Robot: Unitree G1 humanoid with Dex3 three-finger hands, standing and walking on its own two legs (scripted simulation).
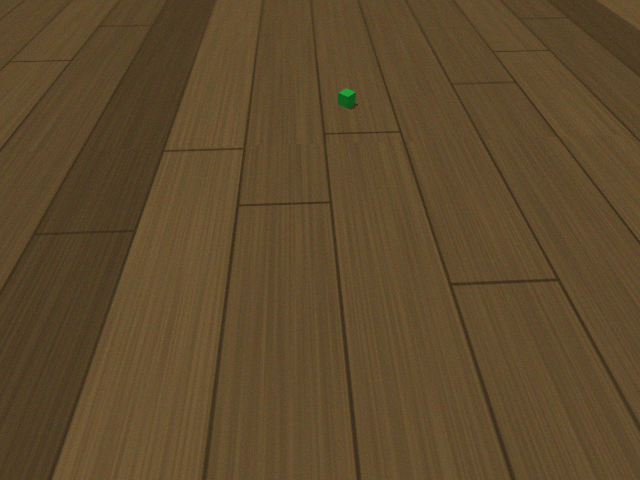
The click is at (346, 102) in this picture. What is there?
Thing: cube
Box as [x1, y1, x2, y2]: [338, 88, 355, 107]
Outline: 345,88 338,93 338,103 345,107 348,107 354,103 355,92
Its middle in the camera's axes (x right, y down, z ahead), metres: +0.17 -0.84 +2.32
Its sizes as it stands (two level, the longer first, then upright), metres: 0.074 0.074 0.074
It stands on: the floor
